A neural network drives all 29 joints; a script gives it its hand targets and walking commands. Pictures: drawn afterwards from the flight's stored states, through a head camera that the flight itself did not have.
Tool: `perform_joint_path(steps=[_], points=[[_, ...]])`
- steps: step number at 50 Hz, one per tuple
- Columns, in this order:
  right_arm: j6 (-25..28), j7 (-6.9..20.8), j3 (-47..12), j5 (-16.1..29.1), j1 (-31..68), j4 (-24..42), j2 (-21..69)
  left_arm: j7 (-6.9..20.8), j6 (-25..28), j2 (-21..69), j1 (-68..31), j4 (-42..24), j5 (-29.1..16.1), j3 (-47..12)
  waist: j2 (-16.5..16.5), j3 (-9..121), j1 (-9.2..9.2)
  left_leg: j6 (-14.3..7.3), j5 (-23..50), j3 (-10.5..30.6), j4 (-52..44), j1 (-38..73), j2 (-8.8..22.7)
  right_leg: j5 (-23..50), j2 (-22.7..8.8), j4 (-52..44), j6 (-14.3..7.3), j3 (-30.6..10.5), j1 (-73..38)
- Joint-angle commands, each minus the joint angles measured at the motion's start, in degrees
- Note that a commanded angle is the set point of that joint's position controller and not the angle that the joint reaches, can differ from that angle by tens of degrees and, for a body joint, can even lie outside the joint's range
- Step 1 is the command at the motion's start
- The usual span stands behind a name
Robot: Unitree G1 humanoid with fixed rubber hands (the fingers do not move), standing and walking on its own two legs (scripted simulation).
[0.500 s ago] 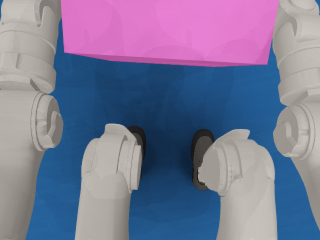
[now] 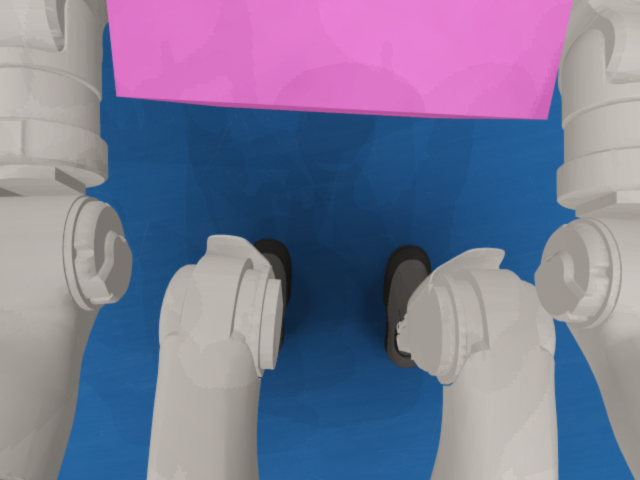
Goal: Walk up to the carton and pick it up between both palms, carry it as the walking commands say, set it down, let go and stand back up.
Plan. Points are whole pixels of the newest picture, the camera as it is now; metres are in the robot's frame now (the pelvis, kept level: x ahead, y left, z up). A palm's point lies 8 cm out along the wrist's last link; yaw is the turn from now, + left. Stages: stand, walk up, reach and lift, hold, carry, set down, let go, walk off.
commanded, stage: reach and lift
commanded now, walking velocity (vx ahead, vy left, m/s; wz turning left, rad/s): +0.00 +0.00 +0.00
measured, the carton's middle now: out of the picture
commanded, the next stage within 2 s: none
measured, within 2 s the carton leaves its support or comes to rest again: leaves its support in 0.16 s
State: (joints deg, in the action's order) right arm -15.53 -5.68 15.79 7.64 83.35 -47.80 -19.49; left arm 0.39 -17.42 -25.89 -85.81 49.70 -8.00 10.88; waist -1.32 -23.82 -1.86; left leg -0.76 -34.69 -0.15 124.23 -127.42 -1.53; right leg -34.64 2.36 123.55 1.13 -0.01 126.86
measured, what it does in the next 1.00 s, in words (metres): rises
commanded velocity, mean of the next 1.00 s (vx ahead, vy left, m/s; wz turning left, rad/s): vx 0.00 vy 0.00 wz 0.00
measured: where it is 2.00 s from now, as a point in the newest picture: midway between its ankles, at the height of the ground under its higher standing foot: (335, 321)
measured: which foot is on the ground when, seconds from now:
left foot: down 0.00-1.00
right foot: down 0.00-1.00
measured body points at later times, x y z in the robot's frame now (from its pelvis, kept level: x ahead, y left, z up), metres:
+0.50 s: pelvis -0.02 +0.00 +0.05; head +0.37 +0.03 +0.27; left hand +0.57 +0.23 -0.10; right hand +0.58 -0.16 -0.10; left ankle +0.10 +0.11 -0.35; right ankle +0.10 -0.12 -0.35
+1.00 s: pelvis -0.03 +0.00 +0.10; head +0.35 +0.03 +0.33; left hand +0.55 +0.23 -0.04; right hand +0.56 -0.16 -0.05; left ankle +0.10 +0.11 -0.35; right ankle +0.10 -0.12 -0.35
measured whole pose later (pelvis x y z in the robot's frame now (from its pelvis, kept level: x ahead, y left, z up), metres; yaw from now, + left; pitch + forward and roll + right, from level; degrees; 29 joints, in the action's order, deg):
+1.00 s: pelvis -0.03 +0.00 +0.10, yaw +0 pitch +31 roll -2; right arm -25.5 -2.0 23.6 1.1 81.7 -35.4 -16.7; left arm 1.8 -26.0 -22.3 -84.7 39.2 -2.4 17.4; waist -0.5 -29.9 -1.9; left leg -0.4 -28.8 1.6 105.9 -108.1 -2.3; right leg -28.9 2.3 104.6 1.0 0.4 106.8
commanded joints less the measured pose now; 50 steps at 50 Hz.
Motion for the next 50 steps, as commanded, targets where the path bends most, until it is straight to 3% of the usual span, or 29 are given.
perform_joint_path(steps=[1,3,4,6,7,8,9,11,14,15,16,18,22,24,25,27,30,33,35,36,38,39,43,44,46,47,48,50], points=[[-0.4,13.2,-23.6,6.6,43.5,20.3,45.7,12.0,0.5,46.8,-38.7,-20.3,-7.3,-21.7,2.1,106.6,-0.44,0.8,33.1,-2.3,-8.8,47.7,-2.3,31.8,3.7,-5.8,-1.4,3.9,-47.6],[-1.6,13.1,-24.3,6.7,45.4,21.8,44.7,11.5,-1.1,46.9,-39.5,-21.2,-7.6,-23.0,3.5,113.2,-0.61,0.8,33.3,-2.0,-9.5,55.2,-2.6,29.5,3.8,-6.2,-1.6,4.6,-49.7],[-2.1,13.3,-21.8,4.7,42.8,14.8,44.3,11.6,-0.8,45.8,-39.7,-16.6,-6.3,-19.9,3.4,101.6,-0.37,1.0,29.9,-2.0,-9.3,47.8,-2.0,27.5,3.3,-6.7,-1.9,3.7,-45.3],[-1.5,13.4,-26.0,7.9,47.1,26.6,46.4,11.2,-0.5,48.0,-42.3,-26.2,-9.2,-23.0,2.1,115.3,-0.3,0.9,35.4,-1.8,-9.9,54.7,-2.9,33.6,4.1,-7.3,-1.7,3.9,-53.0],[-2.1,13.3,-25.1,8.2,48.5,27.1,46.0,11.0,-0.5,47.1,-45.5,-28.5,-9.6,-22.6,2.3,117.2,0.0,0.8,35.5,-2.0,-10.0,55.0,-3.1,34.5,4.2,-7.4,-1.7,4.1,-53.5],[-2.6,13.2,-23.0,7.2,48.6,24.1,44.8,10.8,-1.2,46.3,-46.0,-25.7,-9.4,-21.4,1.5,112.8,1.26,0.4,33.1,-1.8,-10.4,52.2,-3.0,32.2,4.0,-7.8,-1.8,4.4,-50.9],[-2.8,13.2,-23.3,7.6,48.8,25.2,45.7,10.6,-1.4,46.5,-46.6,-26.9,-9.6,-22.3,2.4,114.5,0.56,0.3,34.0,-1.7,-11.1,54.6,-3.4,31.9,4.3,-8.3,-1.9,4.4,-50.5],[-3.3,13.3,-21.8,5.8,47.9,22.3,45.1,10.6,-1.9,47.1,-45.1,-23.3,-8.2,-20.6,2.5,109.2,1.49,0.4,31.5,-1.4,-12.1,52.9,-3.0,28.1,4.2,-9.9,-2.2,4.5,-46.7],[-3.5,14.1,-21.1,5.4,47.8,20.7,45.8,10.9,-2.3,47.9,-43.8,-20.1,-6.3,-19.4,3.3,106.3,-0.21,0.2,29.1,-1.0,-13.7,53.9,-2.9,24.4,4.1,-11.0,-2.3,4.6,-44.2],[-3.8,14.4,-21.0,5.5,47.4,20.3,46.2,11.0,-2.4,48.3,-43.6,-20.4,-6.0,-19.6,4.1,106.9,0.2,0.3,29.3,-1.3,-14.0,54.6,-2.9,24.7,4.2,-11.7,-2.2,4.6,-44.4],[-4.2,14.9,-19.7,4.4,47.0,16.1,46.4,11.2,-2.7,48.2,-42.2,-15.7,-4.4,-17.5,2.4,101.4,-0.35,0.1,26.3,-1.1,-14.6,52.0,-2.8,22.1,3.9,-12.1,-2.0,5.0,-42.0],[-4.6,15.6,-19.4,4.0,44.7,14.1,48.7,12.1,-2.8,49.9,-41.1,-16.0,-4.0,-17.4,1.8,99.4,-0.33,0.1,23.8,-1.8,-15.7,50.2,-3.0,21.1,3.9,-13.5,-2.0,4.6,-44.2],[-5.1,16.6,-19.5,4.3,45.1,15.3,49.7,13.3,-3.7,52.1,-41.4,-15.9,-3.6,-17.6,2.9,101.7,-0.22,0.1,24.8,-1.8,-16.6,52.2,-3.1,21.8,4.1,-14.2,-2.1,5.0,-44.5],[-5.3,16.9,-20.5,5.0,46.0,18.4,50.4,13.5,-3.8,53.3,-41.9,-19.0,-4.2,-18.2,3.3,105.6,-0.19,0.1,26.8,-1.8,-17.0,53.9,-3.3,23.6,4.3,-14.9,-1.9,4.9,-46.4],[-5.5,17.0,-20.4,4.4,45.3,17.7,51.0,13.6,-4.0,53.0,-41.1,-18.1,-4.1,-17.8,2.0,105.3,-0.34,0.1,26.8,-1.5,-17.6,53.6,-3.3,23.9,4.2,-15.0,-1.8,5.2,-47.2],[-5.7,17.0,-21.7,5.0,46.4,20.7,51.1,13.8,-4.0,53.9,-42.3,-21.8,-5.3,-19.3,1.9,110.3,0.27,0.2,29.8,-1.2,-17.6,56.2,-3.6,26.5,4.7,-14.9,-1.8,5.1,-49.7],[-6.3,16.7,-23.0,5.9,46.5,24.0,51.4,13.4,-4.4,52.8,-44.1,-26.3,-6.1,-20.8,3.0,117.4,-0.48,0.5,32.4,-1.8,-18.4,59.1,-3.8,29.6,4.9,-15.9,-1.9,4.2,-54.1],[-6.6,16.4,-22.3,4.6,45.9,24.3,50.4,13.4,-5.1,52.8,-40.5,-23.8,-5.5,-19.7,2.2,115.2,-0.26,0.4,31.7,-1.5,-19.9,57.7,-3.8,28.4,4.7,-17.2,-1.8,4.4,-53.6],[-6.8,16.4,-23.5,5.2,46.1,28.2,51.3,13.4,-5.0,53.2,-41.1,-28.3,-5.9,-21.3,2.4,122.5,0.33,0.5,35.2,-1.4,-20.5,62.0,-4.1,32.3,5.2,-17.9,-1.8,4.5,-58.0],[-7.2,16.4,-22.3,4.4,45.6,25.7,50.7,13.4,-5.3,53.1,-41.0,-25.8,-5.3,-20.0,2.6,118.1,0.11,0.5,32.5,-1.6,-20.8,59.3,-4.2,29.6,5.0,-18.3,-1.9,4.2,-55.3],[-7.4,16.4,-23.1,4.5,44.1,27.1,51.3,13.4,-5.2,53.2,-41.1,-29.1,-5.7,-21.1,2.7,122.1,0.88,0.6,34.8,-1.5,-22.0,61.5,-4.2,32.1,5.2,-19.3,-1.8,4.3,-58.2],[-7.6,16.3,-22.9,4.2,44.8,27.0,50.5,13.4,-5.4,52.6,-41.4,-28.1,-5.4,-20.3,2.8,121.2,0.26,0.6,32.7,-1.8,-21.9,60.8,-4.3,30.0,5.1,-19.6,-1.7,4.0,-57.1],[-8.4,16.8,-21.8,3.1,42.3,24.7,51.9,13.7,-5.7,53.1,-40.8,-27.1,-4.5,-20.0,2.2,118.2,1.0,0.2,30.4,-1.2,-25.0,60.2,-4.3,28.1,5.1,-22.3,-1.7,4.2,-56.6],[-8.4,17.0,-21.4,2.8,42.5,24.1,52.2,13.9,-5.8,53.0,-40.4,-26.7,-4.0,-19.8,2.4,117.9,0.28,0.4,29.3,-1.8,-25.7,59.9,-4.5,27.2,5.1,-23.0,-1.7,4.2,-57.2],[-8.5,17.6,-20.0,1.3,41.0,21.4,51.8,14.4,-6.2,54.2,-38.7,-22.9,-2.4,-18.6,3.1,113.1,0.76,0.5,26.6,-1.5,-26.6,59.4,-4.3,23.8,5.0,-24.1,-1.9,4.4,-53.3],[-8.6,17.9,-20.4,1.3,40.7,21.6,52.8,14.6,-6.2,54.5,-38.6,-23.0,-2.3,-19.2,3.2,114.2,0.03,0.6,26.7,-1.5,-27.5,60.6,-4.5,23.9,5.1,-24.8,-2.0,4.5,-53.7],[-8.6,18.2,-21.3,2.1,41.3,23.0,53.3,14.7,-6.3,55.7,-38.8,-24.1,-2.7,-19.7,2.6,116.8,0.63,0.5,26.7,-1.4,-27.6,62.0,-4.5,24.0,5.2,-25.1,-1.9,4.6,-55.3],[-8.9,18.4,-21.7,3.0,42.9,24.5,54.0,14.8,-6.6,55.7,-38.8,-24.7,-2.2,-19.0,2.7,119.2,-0.6,0.3,27.1,-1.6,-28.7,62.6,-4.7,25.0,5.1,-26.1,-1.6,4.4,-58.0]])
